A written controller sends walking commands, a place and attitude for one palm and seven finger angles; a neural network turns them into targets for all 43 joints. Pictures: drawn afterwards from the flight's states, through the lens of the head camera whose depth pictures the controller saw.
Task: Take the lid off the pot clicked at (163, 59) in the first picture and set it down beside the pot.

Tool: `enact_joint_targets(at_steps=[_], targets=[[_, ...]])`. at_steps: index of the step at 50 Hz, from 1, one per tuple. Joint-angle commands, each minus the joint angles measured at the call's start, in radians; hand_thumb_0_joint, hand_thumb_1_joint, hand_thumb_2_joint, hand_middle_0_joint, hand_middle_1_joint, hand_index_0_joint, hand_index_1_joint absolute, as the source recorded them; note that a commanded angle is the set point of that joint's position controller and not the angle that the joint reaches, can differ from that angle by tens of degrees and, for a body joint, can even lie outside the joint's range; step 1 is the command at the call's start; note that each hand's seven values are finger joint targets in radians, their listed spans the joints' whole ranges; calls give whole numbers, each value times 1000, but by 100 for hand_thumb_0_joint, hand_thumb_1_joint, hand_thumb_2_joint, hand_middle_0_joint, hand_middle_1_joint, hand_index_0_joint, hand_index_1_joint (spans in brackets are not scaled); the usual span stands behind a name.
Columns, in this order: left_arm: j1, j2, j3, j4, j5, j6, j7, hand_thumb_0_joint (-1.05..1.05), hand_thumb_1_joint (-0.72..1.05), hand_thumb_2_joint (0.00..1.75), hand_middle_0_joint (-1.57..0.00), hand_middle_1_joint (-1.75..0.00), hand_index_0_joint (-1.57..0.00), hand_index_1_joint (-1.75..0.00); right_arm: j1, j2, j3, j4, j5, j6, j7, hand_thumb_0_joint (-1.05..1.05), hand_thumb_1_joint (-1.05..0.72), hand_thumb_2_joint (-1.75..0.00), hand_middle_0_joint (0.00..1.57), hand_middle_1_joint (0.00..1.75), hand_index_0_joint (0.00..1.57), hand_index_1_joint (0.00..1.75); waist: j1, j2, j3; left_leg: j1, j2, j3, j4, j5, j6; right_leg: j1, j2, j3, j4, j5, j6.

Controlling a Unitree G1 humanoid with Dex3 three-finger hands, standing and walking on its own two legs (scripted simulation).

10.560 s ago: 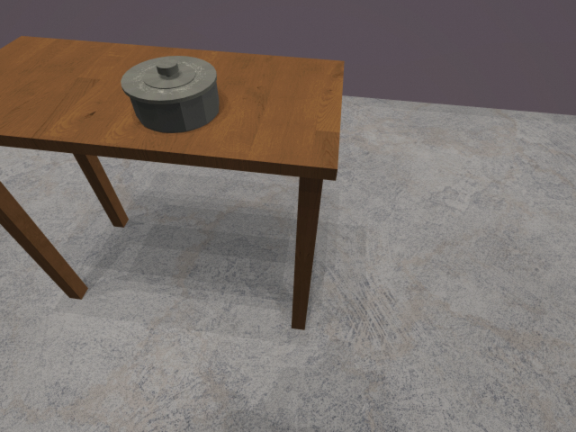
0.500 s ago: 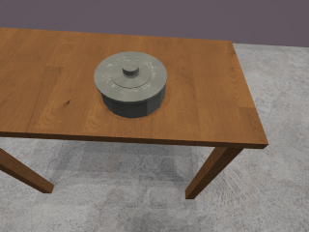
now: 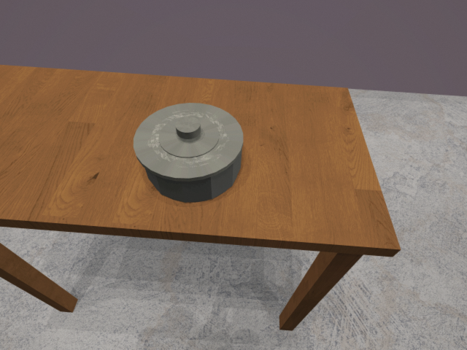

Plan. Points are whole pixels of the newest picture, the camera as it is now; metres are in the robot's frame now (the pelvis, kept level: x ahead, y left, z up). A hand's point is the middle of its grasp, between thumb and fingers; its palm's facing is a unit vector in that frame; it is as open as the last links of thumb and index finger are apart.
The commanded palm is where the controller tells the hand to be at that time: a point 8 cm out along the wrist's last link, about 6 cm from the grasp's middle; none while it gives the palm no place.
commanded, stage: come to a stop and stand still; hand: left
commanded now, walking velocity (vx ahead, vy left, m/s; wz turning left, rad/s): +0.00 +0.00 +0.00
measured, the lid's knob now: (188, 127) +0.45 +0.12 +0.14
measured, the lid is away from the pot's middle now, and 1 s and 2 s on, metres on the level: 0.00 0.00 0.00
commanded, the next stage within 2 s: look again from close up in 0.12 s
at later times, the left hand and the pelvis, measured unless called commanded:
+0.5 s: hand out of the picture -0.01 +0.21 -0.18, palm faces +0.05 -0.98 -0.21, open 7.4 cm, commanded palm none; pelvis -0.03 +0.03 -0.01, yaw +0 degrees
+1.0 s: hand out of the picture -0.07 +0.25 -0.18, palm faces +0.03 -0.98 -0.17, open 7.4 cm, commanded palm none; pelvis -0.06 +0.07 +0.00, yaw +0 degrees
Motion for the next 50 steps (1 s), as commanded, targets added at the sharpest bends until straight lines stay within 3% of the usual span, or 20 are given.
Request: enact_joint_targets(at_steps=[1,10,11,12,13,14,16,18,21,23,28,34,37,41,50], targets=[[101,94,14,-25,1,-18,6,0,90,90,-20,-30,-20,-30,97,-65,0,-17,3,-9,-6,0,-90,-90,20,30,20,30,-13,3,-19,82,98,-77,-28,434,23,-12,-156,106,-28,668,12],[113,89,11,-19,1,-14,4,0,90,90,-20,-30,-20,-30,72,-66,7,-21,2,-7,-4,0,-90,-90,20,30,20,30,-4,7,30,68,96,-84,-54,373,25,-31,-155,108,-62,571,17],[140,140,29,11,29,-43,37,0,90,90,-20,-30,-20,-30,-27,-129,-2,-99,-1,-12,9,0,-90,-90,20,30,20,30,11,37,73,-43,68,-35,180,400,-5,-111,-195,159,-39,947,66],[129,181,49,-16,12,-30,29,0,90,90,-20,-30,-20,-30,-37,-89,-9,-124,-3,0,11,0,-90,-90,20,30,20,30,9,66,-9,-69,22,-30,156,279,-17,34,-222,165,34,1116,14],[118,185,44,-34,3,-34,24,0,90,90,-20,-30,-20,-30,-9,-73,-7,-122,-6,-2,8,0,-90,-90,20,30,20,30,-8,28,-71,-68,13,-37,100,199,0,85,-229,146,71,1124,-8],[102,171,39,-44,0,-38,22,0,90,90,-20,-30,-20,-30,14,-82,-10,-124,-5,-7,8,0,-90,-90,20,30,20,30,-17,-27,-117,-47,23,-44,90,204,11,76,-213,125,93,1064,-22],[76,150,39,-61,3,-35,20,0,90,90,-20,-30,-20,-30,25,-113,-22,-122,-2,-7,6,0,-90,-90,20,30,20,30,-26,-73,-140,-2,44,-66,96,301,29,40,-181,100,114,945,-19],[58,132,40,-81,4,-22,17,0,90,90,-20,-30,-20,-30,6,-119,-23,-133,-3,-3,5,0,-90,-90,20,30,20,30,-14,-66,-89,-5,62,-96,95,341,29,-30,-162,95,84,698,-20],[46,128,35,-87,6,-13,15,0,90,90,-20,-30,-20,-30,0,-125,-22,-127,-8,1,5,0,-90,-90,20,30,20,30,-13,-24,-13,-14,72,-118,66,338,32,-95,-147,97,64,509,-20],[21,136,37,-104,6,0,10,0,90,90,-20,-30,-20,-30,-14,-128,-19,-138,-11,4,8,0,-90,-90,20,30,20,30,-6,49,27,-28,78,-141,38,308,37,-138,-126,88,47,313,-16],[2,151,36,-123,12,18,0,0,90,90,-20,-30,-20,-30,-36,-143,-15,-158,-14,8,18,0,-90,-90,20,30,20,30,2,60,111,-120,79,-189,-68,24,49,-183,-98,71,7,30,-7],[7,149,33,-138,16,20,-7,0,90,90,-20,-30,-20,-30,-24,-167,-18,-174,-13,1,22,0,-90,-90,20,30,20,30,7,69,45,-108,101,-240,-149,-44,65,-155,-88,41,34,43,11],[15,151,32,-135,16,18,-10,0,90,90,-20,-30,-20,-30,-10,-160,-17,-174,-10,-6,22,0,-90,-90,20,30,20,30,9,58,0,-60,105,-240,-153,33,69,-145,-93,37,33,76,14],[31,143,27,-116,15,15,-9,0,90,90,-20,-30,-20,-30,3,-155,-14,-161,-7,-7,22,0,-90,-90,20,30,20,30,7,50,21,-68,97,-229,-153,44,67,-147,-107,48,11,89,16],[61,130,22,-76,14,13,-8,0,90,90,-20,-30,-20,-30,29,-141,-13,-132,-4,-11,18,0,-90,-90,20,30,20,30,7,42,0,-20,95,-220,-147,131,69,-143,-119,46,2,126,20]])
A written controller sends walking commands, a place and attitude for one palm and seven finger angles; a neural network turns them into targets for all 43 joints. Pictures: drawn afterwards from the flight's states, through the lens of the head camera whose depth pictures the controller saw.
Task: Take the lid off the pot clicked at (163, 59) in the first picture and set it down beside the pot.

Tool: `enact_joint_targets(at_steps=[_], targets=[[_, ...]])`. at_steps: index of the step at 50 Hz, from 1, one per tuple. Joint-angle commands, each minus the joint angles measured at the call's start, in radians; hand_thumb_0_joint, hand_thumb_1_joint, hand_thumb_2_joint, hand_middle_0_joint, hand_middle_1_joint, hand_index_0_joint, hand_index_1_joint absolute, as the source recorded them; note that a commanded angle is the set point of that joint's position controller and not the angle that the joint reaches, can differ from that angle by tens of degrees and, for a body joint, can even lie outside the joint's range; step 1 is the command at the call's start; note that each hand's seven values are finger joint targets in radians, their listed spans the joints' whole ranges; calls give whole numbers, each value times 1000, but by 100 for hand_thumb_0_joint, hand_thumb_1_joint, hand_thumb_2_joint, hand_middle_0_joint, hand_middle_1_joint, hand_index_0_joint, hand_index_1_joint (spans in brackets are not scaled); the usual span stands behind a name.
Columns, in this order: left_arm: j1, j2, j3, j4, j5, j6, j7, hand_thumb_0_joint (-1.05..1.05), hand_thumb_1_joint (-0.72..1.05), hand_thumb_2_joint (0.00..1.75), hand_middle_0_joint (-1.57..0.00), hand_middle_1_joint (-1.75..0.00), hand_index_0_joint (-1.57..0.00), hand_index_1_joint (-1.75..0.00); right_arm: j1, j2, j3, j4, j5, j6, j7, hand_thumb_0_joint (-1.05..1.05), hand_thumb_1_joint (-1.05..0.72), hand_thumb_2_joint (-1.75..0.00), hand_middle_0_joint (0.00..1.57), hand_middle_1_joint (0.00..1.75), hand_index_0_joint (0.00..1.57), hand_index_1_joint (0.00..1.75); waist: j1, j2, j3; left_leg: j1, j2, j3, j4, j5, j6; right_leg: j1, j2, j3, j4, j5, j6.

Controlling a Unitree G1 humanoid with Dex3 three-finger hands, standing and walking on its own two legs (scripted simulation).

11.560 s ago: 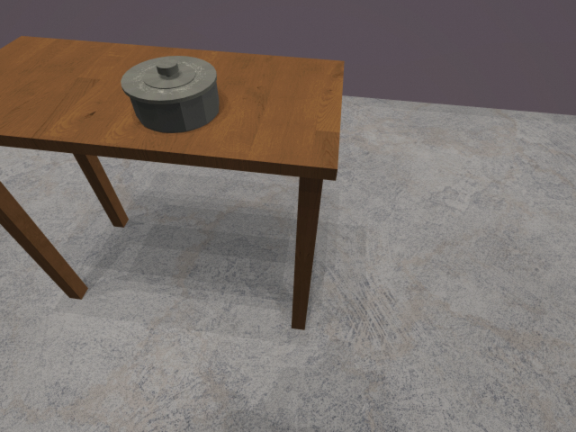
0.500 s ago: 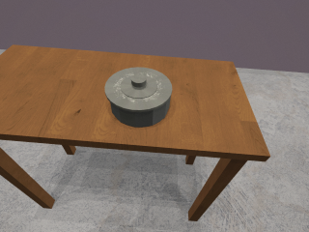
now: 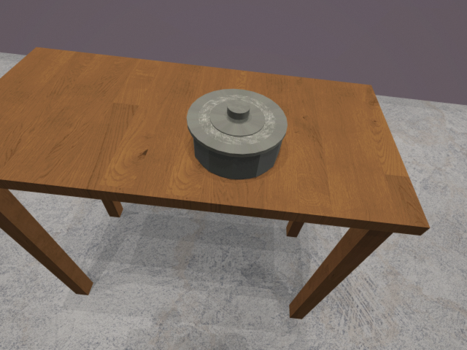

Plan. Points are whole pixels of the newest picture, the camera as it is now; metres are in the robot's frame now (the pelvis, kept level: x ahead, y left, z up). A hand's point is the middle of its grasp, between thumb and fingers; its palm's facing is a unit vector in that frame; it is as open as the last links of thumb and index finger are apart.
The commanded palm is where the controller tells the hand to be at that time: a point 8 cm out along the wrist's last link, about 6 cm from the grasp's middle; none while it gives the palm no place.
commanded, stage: look again from close up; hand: left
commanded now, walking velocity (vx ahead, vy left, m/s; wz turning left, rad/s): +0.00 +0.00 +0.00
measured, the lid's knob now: (238, 109) +0.51 +0.04 +0.14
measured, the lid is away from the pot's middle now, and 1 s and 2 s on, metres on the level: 0.00 0.00 0.00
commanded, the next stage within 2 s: shuffle to correct the standing spot in 0.28 s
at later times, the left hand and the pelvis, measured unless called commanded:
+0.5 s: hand out of the picture +0.00 +0.16 -0.18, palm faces +0.02 -0.99 -0.15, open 7.4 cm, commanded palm none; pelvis +0.01 +0.00 +0.00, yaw +0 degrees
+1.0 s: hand out of the picture +0.05 +0.10 -0.19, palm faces +0.05 -0.99 -0.13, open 7.4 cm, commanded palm none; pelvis +0.05 -0.06 -0.01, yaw +0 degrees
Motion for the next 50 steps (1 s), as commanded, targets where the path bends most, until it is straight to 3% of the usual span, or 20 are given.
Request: enact_joint_targets(at_steps=[1,12,16,20,22,26,27,31,32,35,37,38,40,42,43,45,46,48,49,50], targets=[[65,74,10,-29,0,-23,6,0,90,90,-20,-30,-20,-30,33,-120,-19,-45,3,-23,-12,0,-90,-90,20,30,20,30,-6,55,-6,56,182,-214,-159,63,-41,-51,-33,27,-46,59,-59],[73,65,10,-5,0,-22,6,0,90,90,-20,-30,-20,-30,40,-103,-19,-26,4,-24,-14,0,-90,-90,20,30,20,30,-1,37,17,54,179,-207,-159,92,-39,-47,-36,25,-56,79,-56],[71,57,10,2,0,-21,7,0,90,90,-20,-30,-20,-30,43,-101,-18,-19,3,-24,-16,0,-90,-90,20,30,20,30,-5,77,19,62,180,-209,-170,98,-43,-51,-38,25,-55,69,-55],[74,50,10,8,1,-22,6,0,90,90,-20,-30,-20,-30,45,-97,-18,-17,2,-25,-16,0,-90,-90,20,30,20,30,-6,46,11,76,182,-213,-175,80,-41,-47,-35,22,-60,72,-53],[68,47,10,4,0,-20,2,0,90,90,-20,-30,-20,-30,58,-98,-21,-12,1,-26,-19,0,-90,-90,20,30,20,30,-10,39,6,85,201,-237,-191,49,-35,-55,-17,6,-50,43,-48],[58,42,13,1,5,-10,-5,0,90,90,-20,-30,-20,-30,63,-117,-33,-10,-4,-16,-23,0,-90,-90,20,30,20,30,-22,86,39,84,240,-279,-217,-44,-16,-118,0,-18,-6,-28,-47],[56,48,15,-8,5,-9,-8,0,90,90,-20,-30,-20,-30,71,-119,-36,-13,-4,-15,-23,0,-90,-90,20,30,20,30,-21,64,31,82,251,-292,-206,-23,-5,-118,8,-21,2,-32,-50],[50,46,26,-23,9,1,-16,0,90,90,-20,-30,-20,-30,102,-136,-49,-10,-12,-12,-31,0,-90,-90,20,30,20,30,-33,115,17,111,298,-328,-195,25,32,-187,18,-26,100,-116,-54],[43,48,28,-34,8,2,-19,0,90,90,-20,-30,-20,-30,113,-136,-52,-10,-13,-13,-31,0,-90,-90,20,30,20,30,-34,97,8,111,313,-338,-182,73,46,-189,24,-23,116,-131,-56],[50,38,35,-40,6,3,-23,0,90,90,-20,-30,-20,-30,106,-143,-58,-12,-16,-11,-34,0,-90,-90,20,30,20,30,-23,127,-14,85,318,-305,-139,147,43,-152,24,-21,91,-104,-61],[72,41,39,-39,3,-1,-25,0,90,90,-20,-30,-20,-30,89,-127,-57,-17,-13,-11,-33,0,-90,-90,20,30,20,30,-5,81,-20,3,285,-255,-89,139,8,-44,30,-17,-6,11,-68],[87,48,42,-38,3,-2,-22,0,90,90,-20,-30,-20,-30,78,-123,-56,-21,-12,-9,-32,0,-90,-90,20,30,20,30,0,53,-10,-57,253,-213,-52,100,-14,11,7,7,-27,58,-77],[100,75,47,-41,6,2,-18,0,90,90,-20,-30,-20,-30,61,-93,-51,-35,-9,-5,-30,0,-90,-90,20,30,20,30,2,-71,22,-167,160,-105,57,-52,-48,55,-62,104,-69,68,-123],[117,104,56,-49,7,-2,-14,0,90,90,-20,-30,-20,-30,48,-51,-50,-44,-6,0,-30,0,-90,-90,20,30,20,30,4,-202,32,-231,70,4,252,-169,-84,75,-171,233,-152,128,-220],[120,95,55,-55,8,-8,-10,0,90,90,-20,-30,-20,-30,15,-51,-48,-52,-8,3,-31,0,-90,-90,20,30,20,30,14,-164,53,-260,72,-9,342,-267,-92,65,-204,265,-162,223,-263],[106,72,45,-51,7,-34,1,0,90,90,-20,-30,-20,-30,-6,-21,-35,-48,-4,-3,-27,0,-90,-90,20,30,20,30,5,-44,45,-266,97,-57,358,-288,-104,96,-217,256,-120,492,-291],[101,72,42,-43,6,-43,5,0,90,90,-20,-30,-20,-30,-1,-4,-28,-39,1,-6,-26,0,-90,-90,20,30,20,30,-2,1,26,-226,98,-57,290,-268,-110,109,-206,230,-84,603,-281],[78,75,34,-44,-1,-52,10,0,90,90,-20,-30,-20,-30,33,11,-18,-18,8,-9,-25,0,-90,-90,20,30,20,30,-23,13,-15,-95,96,-53,97,-131,-117,110,-161,161,-15,752,-218],[51,78,31,-44,-8,-52,12,0,90,90,-20,-30,-20,-30,67,8,-18,-1,13,-8,-26,0,-90,-90,20,30,20,30,-45,7,-29,18,105,-66,-8,93,-112,60,-123,108,21,752,-162],[46,69,30,-53,-14,-52,12,0,90,90,-20,-30,-20,-30,79,-27,-22,3,13,-16,-31,0,-90,-90,20,30,20,30,-42,49,-50,120,158,-105,-28,404,-90,17,-77,70,53,726,-104]])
